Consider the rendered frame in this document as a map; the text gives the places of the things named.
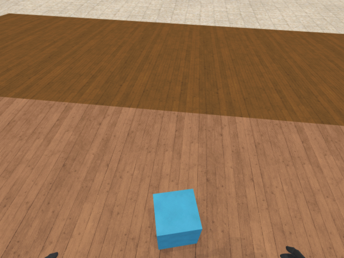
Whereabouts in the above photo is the carton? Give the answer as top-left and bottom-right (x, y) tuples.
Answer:
(153, 189), (202, 249)

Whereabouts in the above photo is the right robot hand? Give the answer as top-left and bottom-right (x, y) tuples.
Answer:
(280, 246), (305, 258)

